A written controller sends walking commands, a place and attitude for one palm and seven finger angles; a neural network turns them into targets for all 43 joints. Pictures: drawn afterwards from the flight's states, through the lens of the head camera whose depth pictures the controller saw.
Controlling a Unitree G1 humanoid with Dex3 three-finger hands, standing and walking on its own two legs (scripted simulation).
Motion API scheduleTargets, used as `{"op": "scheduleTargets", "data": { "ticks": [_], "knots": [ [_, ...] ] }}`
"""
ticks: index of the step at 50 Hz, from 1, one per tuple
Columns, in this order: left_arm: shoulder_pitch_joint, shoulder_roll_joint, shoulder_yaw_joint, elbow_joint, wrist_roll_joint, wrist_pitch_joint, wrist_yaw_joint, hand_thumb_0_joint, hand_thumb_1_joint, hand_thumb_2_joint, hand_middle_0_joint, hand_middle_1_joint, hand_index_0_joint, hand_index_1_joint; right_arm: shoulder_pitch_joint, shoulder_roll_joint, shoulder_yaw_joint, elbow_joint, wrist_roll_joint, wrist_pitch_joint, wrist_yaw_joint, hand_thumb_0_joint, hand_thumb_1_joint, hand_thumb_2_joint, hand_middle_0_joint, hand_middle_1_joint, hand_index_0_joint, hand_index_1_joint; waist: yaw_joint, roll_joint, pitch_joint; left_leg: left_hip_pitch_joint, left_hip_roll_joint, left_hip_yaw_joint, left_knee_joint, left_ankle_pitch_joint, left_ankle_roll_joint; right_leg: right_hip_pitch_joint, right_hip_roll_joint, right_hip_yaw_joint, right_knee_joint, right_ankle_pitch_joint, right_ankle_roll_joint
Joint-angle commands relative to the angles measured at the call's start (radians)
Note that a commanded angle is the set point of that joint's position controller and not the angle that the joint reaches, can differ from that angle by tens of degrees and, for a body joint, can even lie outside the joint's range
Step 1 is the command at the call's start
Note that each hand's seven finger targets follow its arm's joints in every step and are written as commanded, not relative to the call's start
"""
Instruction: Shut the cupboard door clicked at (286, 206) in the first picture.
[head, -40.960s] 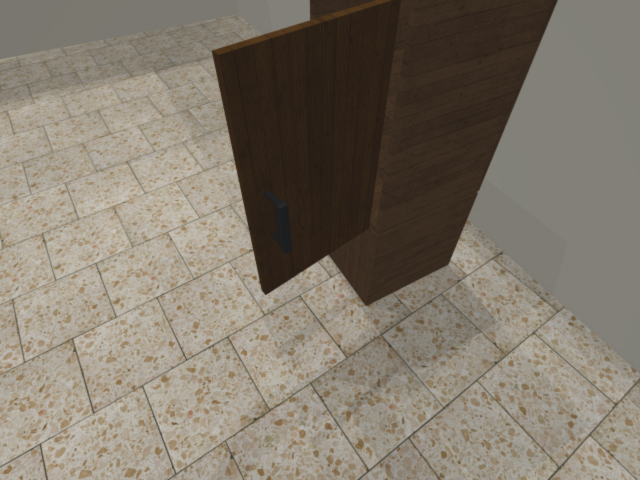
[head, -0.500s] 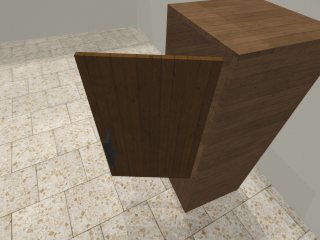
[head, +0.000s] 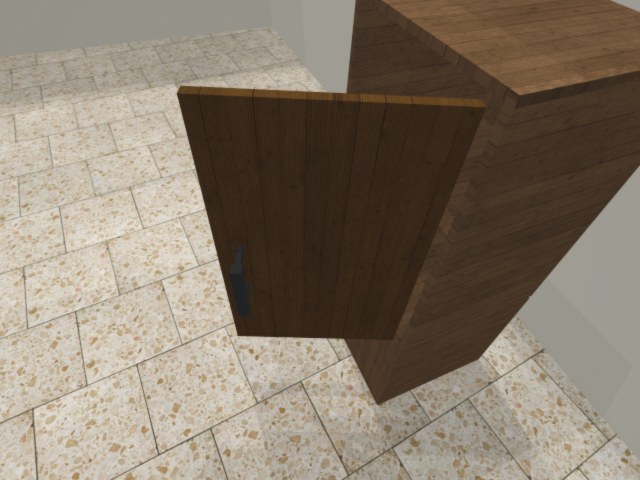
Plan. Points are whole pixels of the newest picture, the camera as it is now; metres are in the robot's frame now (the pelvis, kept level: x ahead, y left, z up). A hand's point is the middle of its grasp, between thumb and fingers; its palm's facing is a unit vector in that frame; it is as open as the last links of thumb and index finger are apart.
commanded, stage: come to a stop and stand still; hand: left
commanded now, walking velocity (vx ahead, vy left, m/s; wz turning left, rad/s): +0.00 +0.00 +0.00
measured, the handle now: (242, 282) +0.44 +0.16 -0.09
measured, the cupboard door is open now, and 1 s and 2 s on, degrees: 66 66 66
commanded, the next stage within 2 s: look again from close up in 0.26 s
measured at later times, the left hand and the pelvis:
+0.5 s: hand out of the picture +0.01 +0.17 -0.18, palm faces +0.01 -0.98 -0.17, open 7.4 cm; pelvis +0.01 +0.01 +0.00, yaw -1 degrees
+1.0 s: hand out of the picture +0.02 +0.17 -0.18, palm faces +0.01 -0.98 -0.18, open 7.3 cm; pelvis +0.02 +0.01 +0.00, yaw +0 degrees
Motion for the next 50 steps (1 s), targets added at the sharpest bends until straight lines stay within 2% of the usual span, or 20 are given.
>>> {"op": "scheduleTargets", "data": {
  "ticks": [1, 5, 8, 12, 17, 20, 25, 29, 33, 36, 38, 40, 48, 49, 50],
  "knots": [
    [0.049, 0.081, 0.019, -0.027, 0.001, -0.017, 0.010, 0.000, 0.900, 0.900, -0.200, -0.300, -0.200, -0.300, 0.027, -0.117, -0.020, -0.035, 0.002, -0.024, -0.010, 0.000, -0.900, -0.900, 0.200, 0.300, 0.200, 0.300, -0.002, 0.048, 0.024, -0.056, 0.173, -0.190, -0.164, 0.013, -0.041, 0.008, -0.060, 0.052, -0.043, 0.033, -0.043],
    [0.061, 0.070, 0.019, -0.010, 0.002, -0.017, 0.012, 0.000, 0.900, 0.900, -0.200, -0.300, -0.200, -0.300, 0.038, -0.107, -0.020, -0.025, 0.004, -0.025, -0.013, 0.000, -0.900, -0.900, 0.200, 0.300, 0.200, 0.300, -0.002, 0.037, 0.031, -0.046, 0.172, -0.189, -0.164, 0.048, -0.042, 0.011, -0.062, 0.052, -0.042, 0.053, -0.040],
    [0.066, 0.062, 0.021, -0.005, 0.003, -0.015, 0.013, 0.000, 0.900, 0.900, -0.200, -0.300, -0.200, -0.300, 0.043, -0.105, -0.021, -0.020, 0.004, -0.023, -0.013, 0.000, -0.900, -0.900, 0.200, 0.300, 0.200, 0.300, -0.001, 0.026, 0.052, -0.060, 0.175, -0.194, -0.183, -0.001, -0.044, 0.004, -0.059, 0.051, -0.043, 0.030, -0.037],
    [0.072, 0.057, 0.023, 0.000, 0.003, -0.015, 0.013, 0.000, 0.900, 0.900, -0.200, -0.300, -0.200, -0.300, 0.053, -0.099, -0.021, -0.014, 0.005, -0.025, -0.014, 0.000, -0.900, -0.900, 0.200, 0.300, 0.200, 0.300, 0.001, 0.036, 0.054, -0.058, 0.175, -0.195, -0.189, 0.010, -0.045, 0.010, -0.060, 0.049, -0.042, 0.037, -0.036],
    [0.070, 0.056, 0.025, 0.005, 0.002, -0.018, 0.015, 0.000, 0.900, 0.900, -0.200, -0.300, -0.200, -0.300, 0.064, -0.089, -0.020, -0.004, 0.005, -0.028, -0.016, 0.000, -0.900, -0.900, 0.200, 0.300, 0.200, 0.300, 0.000, 0.004, 0.030, -0.018, 0.166, -0.173, -0.150, 0.129, -0.044, 0.021, -0.067, 0.056, -0.045, 0.081, -0.037],
    [0.063, 0.053, 0.026, 0.004, -0.001, -0.016, 0.017, 0.000, 0.900, 0.900, -0.200, -0.300, -0.200, -0.300, 0.070, -0.090, -0.018, 0.000, 0.004, -0.029, -0.019, 0.000, -0.900, -0.900, 0.200, 0.300, 0.200, 0.300, -0.004, 0.025, 0.026, 0.001, 0.167, -0.170, -0.144, 0.183, -0.053, 0.016, -0.066, 0.056, -0.032, 0.086, -0.038],
    [0.053, 0.051, 0.027, 0.004, 0.000, -0.013, 0.015, 0.000, 0.900, 0.900, -0.200, -0.300, -0.200, -0.300, 0.070, -0.088, -0.018, 0.002, 0.004, -0.026, -0.017, 0.000, -0.900, -0.900, 0.200, 0.300, 0.200, 0.300, -0.002, 0.034, 0.063, -0.041, 0.169, -0.184, -0.176, 0.091, -0.055, 0.014, -0.061, 0.057, -0.040, 0.053, -0.034],
    [0.055, 0.047, 0.029, 0.005, 0.000, -0.014, 0.014, 0.000, 0.900, 0.900, -0.200, -0.300, -0.200, -0.300, 0.075, -0.085, -0.017, 0.005, 0.004, -0.026, -0.018, 0.000, -0.900, -0.900, 0.200, 0.300, 0.200, 0.300, -0.002, 0.017, 0.051, -0.023, 0.167, -0.176, -0.169, 0.104, -0.052, 0.017, -0.063, 0.062, -0.044, 0.068, -0.037],
    [0.051, 0.049, 0.030, 0.004, 0.000, -0.013, 0.014, 0.000, 0.900, 0.900, -0.200, -0.300, -0.200, -0.300, 0.081, -0.082, -0.016, 0.008, 0.004, -0.027, -0.019, 0.000, -0.900, -0.900, 0.200, 0.300, 0.200, 0.300, -0.002, 0.034, 0.048, -0.019, 0.169, -0.175, -0.170, 0.124, -0.055, 0.022, -0.062, 0.059, -0.042, 0.065, -0.034],
    [0.054, 0.046, 0.031, 0.008, -0.002, -0.017, 0.015, 0.000, 0.900, 0.900, -0.200, -0.300, -0.200, -0.300, 0.085, -0.079, -0.016, 0.011, 0.005, -0.029, -0.020, 0.000, -0.900, -0.900, 0.200, 0.300, 0.200, 0.300, -0.002, 0.007, 0.034, 0.003, 0.165, -0.163, -0.148, 0.189, -0.053, 0.027, -0.066, 0.064, -0.041, 0.103, -0.037],
    [0.053, 0.047, 0.031, 0.008, -0.002, -0.017, 0.015, 0.000, 0.900, 0.900, -0.200, -0.300, -0.200, -0.300, 0.090, -0.076, -0.015, 0.014, 0.005, -0.031, -0.021, 0.000, -0.900, -0.900, 0.200, 0.300, 0.200, 0.300, -0.003, 0.023, 0.022, 0.015, 0.163, -0.157, -0.137, 0.236, -0.051, 0.038, -0.067, 0.066, -0.041, 0.121, -0.038],
    [0.057, 0.047, 0.031, 0.011, -0.004, -0.020, 0.016, 0.000, 0.900, 0.900, -0.200, -0.300, -0.200, -0.300, 0.092, -0.073, -0.015, 0.017, 0.005, -0.032, -0.023, 0.000, -0.900, -0.900, 0.200, 0.300, 0.200, 0.300, -0.002, 0.014, 0.007, 0.034, 0.162, -0.152, -0.122, 0.279, -0.051, 0.045, -0.069, 0.065, -0.038, 0.142, -0.040],
    [0.052, 0.041, 0.030, 0.022, -0.003, -0.018, 0.015, 0.000, 0.900, 0.900, -0.200, -0.300, -0.200, -0.300, 0.094, -0.065, -0.010, 0.030, 0.006, -0.029, -0.023, 0.000, -0.900, -0.900, 0.200, 0.300, 0.200, 0.300, -0.004, 0.023, 0.042, 0.015, 0.163, -0.155, -0.149, 0.204, -0.053, 0.039, -0.068, 0.068, -0.058, 0.106, -0.040],
    [0.074, 0.089, 0.020, 0.064, 0.008, -0.032, 0.045, 0.000, 0.900, 0.900, -0.200, -0.300, -0.200, -0.300, 0.056, -0.132, 0.000, -0.050, 0.016, -0.042, -0.017, 0.000, -0.900, -0.900, 0.200, 0.300, 0.200, 0.300, 0.001, -0.034, -0.020, -0.023, 0.210, -0.170, 0.010, 0.648, -0.079, 0.071, -0.063, 0.040, 0.022, 0.263, -0.033],
    [-0.819, 0.596, 0.360, -1.641, -0.084, -0.283, 0.071, 0.000, 0.900, 0.900, -0.200, -0.300, -0.200, -0.300, 0.164, -0.363, -0.046, -0.371, 0.021, -0.242, -0.091, 0.000, -0.900, -0.900, 0.200, 0.300, 0.200, 0.300, -0.189, 0.098, -0.425, 0.309, 0.198, -0.288, 0.007, 0.757, -0.115, -0.016, 0.062, -0.029, 0.250, 0.151, -0.014]
  ]
}}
